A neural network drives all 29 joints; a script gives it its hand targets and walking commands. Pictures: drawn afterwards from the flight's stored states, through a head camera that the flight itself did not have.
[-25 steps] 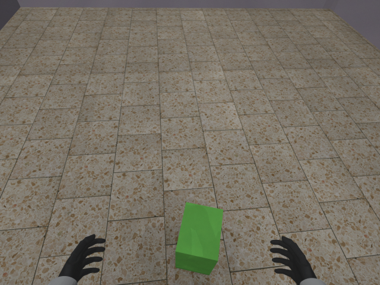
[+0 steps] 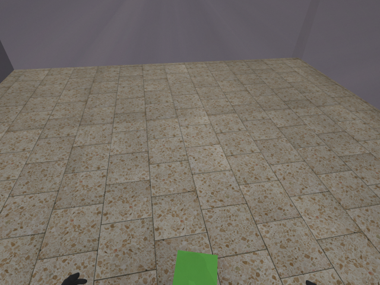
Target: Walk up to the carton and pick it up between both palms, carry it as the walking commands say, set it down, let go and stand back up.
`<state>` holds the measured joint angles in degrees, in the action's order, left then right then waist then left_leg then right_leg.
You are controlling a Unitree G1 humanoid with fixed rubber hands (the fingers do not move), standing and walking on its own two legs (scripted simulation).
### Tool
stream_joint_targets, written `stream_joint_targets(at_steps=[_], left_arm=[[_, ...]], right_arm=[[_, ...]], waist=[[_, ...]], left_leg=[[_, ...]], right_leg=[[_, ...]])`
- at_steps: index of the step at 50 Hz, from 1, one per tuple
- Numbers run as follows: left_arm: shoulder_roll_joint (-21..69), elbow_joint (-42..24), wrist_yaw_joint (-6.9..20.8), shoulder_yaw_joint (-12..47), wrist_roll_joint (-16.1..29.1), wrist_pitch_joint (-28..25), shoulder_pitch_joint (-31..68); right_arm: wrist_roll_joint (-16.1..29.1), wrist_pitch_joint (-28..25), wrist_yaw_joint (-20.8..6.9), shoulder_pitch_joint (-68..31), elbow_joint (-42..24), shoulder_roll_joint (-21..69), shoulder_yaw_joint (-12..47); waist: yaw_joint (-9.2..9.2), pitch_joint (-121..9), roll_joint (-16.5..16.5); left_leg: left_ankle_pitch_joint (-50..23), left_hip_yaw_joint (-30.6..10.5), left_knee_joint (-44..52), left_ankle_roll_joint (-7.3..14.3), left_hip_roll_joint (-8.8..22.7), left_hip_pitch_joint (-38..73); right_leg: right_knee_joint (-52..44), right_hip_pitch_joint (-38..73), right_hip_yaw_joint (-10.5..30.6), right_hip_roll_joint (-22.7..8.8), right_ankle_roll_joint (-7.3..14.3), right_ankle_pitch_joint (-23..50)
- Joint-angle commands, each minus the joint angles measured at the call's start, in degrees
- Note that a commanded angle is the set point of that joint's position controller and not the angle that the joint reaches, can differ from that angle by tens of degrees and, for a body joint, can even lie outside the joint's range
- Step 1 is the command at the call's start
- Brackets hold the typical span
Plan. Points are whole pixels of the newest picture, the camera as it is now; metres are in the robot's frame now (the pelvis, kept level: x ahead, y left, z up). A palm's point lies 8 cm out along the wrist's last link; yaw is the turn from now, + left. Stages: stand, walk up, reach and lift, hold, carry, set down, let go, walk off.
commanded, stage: stand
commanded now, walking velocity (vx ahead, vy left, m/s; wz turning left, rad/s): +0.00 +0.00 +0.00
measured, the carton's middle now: out of the picture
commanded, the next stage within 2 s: none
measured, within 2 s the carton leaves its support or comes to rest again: neither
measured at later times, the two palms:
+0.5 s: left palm out of the picture -0.02 +0.25 -0.09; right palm out of the picture -0.01 -0.31 -0.09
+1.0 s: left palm out of the picture -0.10 +0.27 -0.12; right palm out of the picture -0.11 -0.30 -0.10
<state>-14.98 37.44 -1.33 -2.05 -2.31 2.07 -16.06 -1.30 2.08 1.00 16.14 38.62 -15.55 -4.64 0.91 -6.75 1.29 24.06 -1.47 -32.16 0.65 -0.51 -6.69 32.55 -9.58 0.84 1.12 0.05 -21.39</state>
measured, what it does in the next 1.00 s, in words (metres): shifts its weight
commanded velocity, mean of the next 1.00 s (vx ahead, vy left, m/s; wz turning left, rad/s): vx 0.00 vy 0.00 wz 0.00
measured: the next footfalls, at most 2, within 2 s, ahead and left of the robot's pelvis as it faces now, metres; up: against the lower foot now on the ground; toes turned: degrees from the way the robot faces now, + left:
none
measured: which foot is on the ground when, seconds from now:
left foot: down 0.00-1.00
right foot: down 0.00-1.00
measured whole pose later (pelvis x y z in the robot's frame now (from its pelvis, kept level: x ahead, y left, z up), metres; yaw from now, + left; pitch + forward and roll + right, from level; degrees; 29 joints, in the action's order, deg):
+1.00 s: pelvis -0.14 -0.01 +0.00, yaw +0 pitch -4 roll +0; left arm -18.4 52.7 0.9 -1.9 -1.8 -0.7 -18.6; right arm -1.8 -1.5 -0.2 20.3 54.0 -17.9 -1.5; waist -0.2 -2.6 -1.7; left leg 15.7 -3.0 -32.4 0.6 -0.7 -15.6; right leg 32.4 -17.6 0.1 1.7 2.3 -17.6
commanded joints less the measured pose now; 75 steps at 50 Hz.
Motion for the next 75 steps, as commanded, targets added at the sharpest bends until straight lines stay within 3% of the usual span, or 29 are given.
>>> stream_joint_targets(at_steps=[1, 3, 5, 7, 8, 11, 13, 16, 20, 23, 26, 29, 30, 33, 36, 44, 46, 49, 51, 56, 58, 62, 63, 65, 67, 68, 72, 73, 75], left_arm=[[-9.8, -2.7, -0.7, -3.8, -0.1, -3.4, -1.4], [-10.0, -3.4, -0.9, -4.1, -0.4, -3.4, 1.5], [-9.2, -3.2, -0.5, -3.8, 0.4, -3.0, 1.6], [-11.5, -2.3, 0.0, -4.1, 0.3, -3.4, 1.7], [-11.6, -2.2, 0.1, -4.2, 0.0, -3.8, 1.7], [-11.6, -0.7, 0.5, -3.4, 0.6, -4.7, -0.6], [-11.3, -0.3, 0.4, -3.5, 0.2, -5.0, 1.1], [-12.5, 0.8, 0.2, -3.8, 0.5, -4.9, 1.1], [-12.1, 2.7, 0.7, -2.7, 0.7, -4.8, -0.4], [-14.4, 3.3, 0.8, -3.1, 0.0, -4.9, 2.0], [-15.1, 4.6, 0.8, -2.5, -0.4, -4.7, 0.7], [-15.4, 5.3, 1.3, -2.9, 0.0, -4.9, 0.6], [-15.4, 5.2, 1.2, -2.9, 0.1, -4.9, 1.8], [-14.5, 6.2, 1.4, -2.5, -0.1, -4.7, 2.7], [-14.6, 7.5, 1.3, -2.6, 0.6, -4.8, 1.3], [-14.3, 11.1, 1.9, -2.7, 0.4, -3.9, -1.8], [-14.9, 11.7, 1.5, -3.1, 0.7, -4.1, -1.5], [-13.7, 13.0, 1.5, -2.7, 0.1, -4.6, -2.5], [-14.0, 12.2, 1.3, -2.8, 0.5, -4.4, -0.6], [-16.5, 13.8, 1.6, -2.7, 0.0, -3.5, 0.2], [-16.3, 14.9, 1.5, -2.9, 0.1, -2.8, -0.4], [-10.9, 17.2, 1.3, -2.6, -0.2, -3.7, -4.5], [-11.2, 17.1, 1.3, -2.6, -0.6, -4.1, -4.1], [-14.9, 17.4, 0.5, -4.1, -0.4, -4.3, -3.3], [-17.7, 16.1, 0.7, -4.7, -0.1, -3.2, -0.4], [-18.3, 15.1, 0.6, -3.9, 0.1, -2.5, -1.0], [-14.8, 19.1, 1.8, -3.4, 0.4, -1.4, -9.7], [-13.7, 20.4, 2.0, -3.4, -0.2, -1.3, -12.0], [-11.4, 22.6, 2.4, -3.3, -0.9, -1.5, -19.1]], right_arm=[[-1.0, -3.5, 1.1, -0.8, -4.4, -8.6, -2.6], [-1.1, -3.9, 0.8, -0.7, -3.5, -8.3, -1.9], [-1.4, -4.3, 0.7, -0.8, -3.4, -10.0, -2.7], [-1.7, -4.1, 0.7, -0.5, -2.9, -10.6, -2.4], [-1.7, -4.1, 0.6, -2.1, -2.6, -11.2, -2.4], [-1.0, -4.7, 0.3, -0.3, -1.3, -11.6, -2.3], [-0.9, -4.7, 0.4, 0.4, -1.1, -11.4, -2.2], [-0.9, -5.3, 0.1, -0.9, -0.6, -11.1, -1.5], [-0.9, -5.3, 0.1, 0.6, 1.5, -11.9, -1.3], [-1.1, -4.6, -0.7, 1.4, 3.7, -11.1, -0.6], [-0.9, -4.4, -1.2, 3.2, 4.6, -11.4, -0.5], [-1.1, -4.8, -1.2, 3.5, 6.4, -12.8, -0.5], [-0.8, -4.8, -1.3, 1.9, 6.1, -12.0, -0.4], [-0.9, -5.5, -1.3, 3.1, 7.4, -13.6, -0.4], [-0.7, -5.1, -1.0, 2.9, 8.7, -13.5, 0.1], [-0.5, -4.5, -0.7, 2.3, 10.8, -13.4, 0.4], [-0.6, -5.2, -0.8, 0.5, 10.5, -13.3, 0.3], [0.4, -5.4, -0.4, 0.4, 11.2, -12.5, -0.1], [0.4, -5.5, -0.5, -0.4, 11.5, -13.6, 0.3], [0.0, -3.1, -1.3, -0.2, 12.6, -15.7, 0.3], [-0.2, -3.1, -1.5, 0.3, 12.8, -14.7, 0.5], [-0.5, -4.9, -0.5, -2.3, 13.4, -12.9, 0.2], [0.1, -4.9, -0.1, -2.5, 13.5, -11.9, -0.2], [0.5, -4.3, -0.2, -4.0, 13.0, -13.0, -0.6], [0.5, -3.4, -0.6, -2.0, 13.3, -15.4, -0.2], [-0.5, -2.7, -0.3, -3.1, 12.7, -18.0, -0.4], [-1.4, -1.3, -0.7, -10.3, 11.7, -17.8, -0.1], [-1.2, -1.5, -0.5, -12.5, 11.2, -17.8, -0.2], [-0.4, -1.8, 0.0, -12.9, 10.7, -13.4, -0.2]], waist=[[-0.87, 2.9, -2.3], [0.02, 6.5, -2.1], [-0.21, 9.0, 2.9], [-0.3, 12.3, 2.4], [-1.49, 14.2, -1.7], [-1.77, 10.6, -2.9], [-0.37, 10.6, -1.4], [-0.61, 8.5, -0.7], [-0.57, 11.2, -2.9], [-0.31, 15.0, -6.1], [0.23, 15.6, -4.6], [-0.03, 15.6, -2.2], [-0.66, 13.4, -5.5], [0.14, 15.1, -5.3], [-1.07, 15.1, -0.1], [-1.62, 17.9, 2.1], [-2.39, 16.3, 3.7], [-2.17, 8.9, -2.0], [-1.55, 8.0, -0.9], [-1.71, 16.5, -1.6], [-0.52, 18.8, -1.8], [-2.18, 12.6, 2.3], [-1.42, 6.8, -0.8], [-1.28, 4.8, -1.4], [-1.41, 9.6, -2.8], [-1.56, 13.9, 1.7], [-6.85, 17.1, 12.0], [-7.14, 16.4, 9.3], [-8.94, 16.7, 1.8]], left_leg=[[-47.6, -1.8, 0.7, 0.3, 4.3, -4.7], [-43.1, -2.7, 5.0, 0.7, 5.0, -2.9], [-39.0, -3.2, 6.2, 0.6, 5.0, -3.6], [-26.4, -4.4, 9.5, 0.9, 5.1, -5.9], [-25.0, -4.2, 8.4, 1.3, 5.3, -7.2], [-22.1, -4.1, 8.7, 1.0, 4.9, -7.2], [-24.1, -3.8, 7.7, 1.1, 5.1, -6.5], [-19.5, -3.6, 9.0, 0.4, 4.4, -5.5], [-9.0, -3.8, 8.9, 1.1, 4.1, -6.3], [-0.7, -3.8, 7.8, 1.5, 3.2, -8.1], [2.3, -3.8, 5.5, 1.8, 2.2, -8.7], [1.1, -5.4, 6.9, 2.4, 3.1, -10.3], [-0.4, -4.8, 6.6, 1.7, 2.7, -10.0], [1.4, -5.7, 6.7, 2.1, 2.7, -10.0], [5.9, -8.3, 10.3, 3.2, 4.2, -13.5], [17.9, -11.6, 13.6, 3.8, 5.1, -20.1], [12.5, -10.9, 12.3, 3.9, 4.9, -19.6], [1.1, -8.5, 7.2, 3.2, 4.0, -14.9], [-0.8, -8.2, 6.2, 3.1, 3.5, -13.4], [25.1, -10.4, 12.2, 3.2, 4.1, -21.9], [24.1, -10.6, 12.5, 3.3, 3.7, -22.3], [6.3, -10.2, 8.7, 4.1, 6.0, -13.7], [-0.5, -8.5, 5.4, 3.5, 4.8, -9.5], [1.8, -7.0, 5.0, 3.4, 3.7, -10.6], [17.6, -8.0, 9.3, 3.7, 2.7, -19.1], [27.4, -10.3, 14.0, 3.2, 4.5, -24.1], [36.1, -15.6, 22.9, 4.3, 10.3, -42.9], [32.1, -15.5, 22.5, 5.5, 10.9, -43.6], [19.9, -9.2, 9.5, 2.1, 6.8, -40.8]], right_leg=[[-2.2, 4.8, 1.7, -5.8, 2.1, 51.7], [-3.9, -1.0, 0.9, -4.5, 0.9, 40.9], [-4.9, -2.7, 1.5, -4.2, 0.8, 32.3], [-6.8, -4.7, 2.3, -3.9, 1.5, 21.2], [-7.7, -5.5, 2.7, -3.8, 1.4, 20.3], [-8.2, -2.4, 4.0, -5.0, 1.7, 22.5], [-7.7, -2.5, 5.3, -5.5, 2.8, 27.3], [-9.0, -2.9, 5.2, -5.0, 2.1, 20.3], [-12.9, -6.6, 7.2, -5.6, 2.8, 6.3], [-18.3, -13.2, 11.2, -7.1, 3.3, -13.6], [-20.3, -16.7, 13.8, -8.8, 4.6, -23.3], [-18.4, -15.1, 12.2, -7.4, 4.2, -18.2], [-17.7, -12.9, 11.3, -7.2, 3.7, -17.3], [-17.4, -15.3, 10.7, -6.6, 4.1, -17.7], [-13.5, -12.8, 9.8, -6.0, 3.9, -13.6], [-11.4, -14.1, 9.5, -5.0, 4.5, -17.3], [-8.7, -10.6, 9.0, -4.7, 4.6, -11.0], [-7.1, -4.6, 8.1, -5.8, 5.0, -4.1], [-9.3, -5.6, 10.1, -6.9, 5.3, -3.0], [-13.4, -16.3, 10.1, -5.7, 3.3, -28.7], [-11.8, -17.6, 10.2, -5.1, 3.8, -27.4], [-0.4, -8.3, 4.3, -4.1, 3.8, 0.1], [-0.4, -4.9, 3.6, -4.7, 3.3, 4.7], [-1.6, -3.3, 4.2, -3.9, 3.2, 2.7], [-4.7, -9.0, 5.6, -3.6, 3.6, -15.9], [-6.1, -14.4, 7.0, -4.0, 3.5, -24.9], [17.4, -0.4, -1.3, 0.8, 1.2, -14.3], [20.8, 3.7, -3.1, 1.7, 1.7, -10.3], [14.4, 4.3, 3.3, -2.8, 4.6, -10.1]])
